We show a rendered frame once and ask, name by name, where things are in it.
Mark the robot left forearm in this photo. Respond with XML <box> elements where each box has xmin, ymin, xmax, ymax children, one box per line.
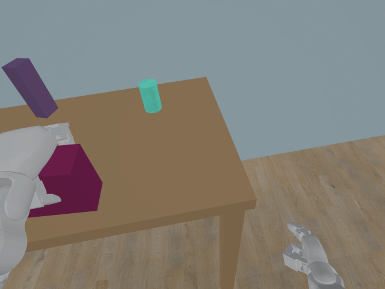
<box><xmin>0</xmin><ymin>171</ymin><xmax>36</xmax><ymax>289</ymax></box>

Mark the robot right hand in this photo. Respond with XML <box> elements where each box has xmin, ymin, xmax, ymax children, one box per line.
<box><xmin>283</xmin><ymin>222</ymin><xmax>328</xmax><ymax>274</ymax></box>

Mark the sponge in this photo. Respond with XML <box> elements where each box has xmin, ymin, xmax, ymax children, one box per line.
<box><xmin>28</xmin><ymin>144</ymin><xmax>103</xmax><ymax>218</ymax></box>

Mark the robot left hand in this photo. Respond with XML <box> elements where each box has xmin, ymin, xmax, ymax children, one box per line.
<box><xmin>0</xmin><ymin>122</ymin><xmax>75</xmax><ymax>209</ymax></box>

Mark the robot right forearm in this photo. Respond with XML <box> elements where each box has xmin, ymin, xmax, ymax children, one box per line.
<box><xmin>307</xmin><ymin>261</ymin><xmax>345</xmax><ymax>289</ymax></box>

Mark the table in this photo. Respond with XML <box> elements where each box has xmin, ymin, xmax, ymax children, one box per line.
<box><xmin>0</xmin><ymin>77</ymin><xmax>257</xmax><ymax>289</ymax></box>

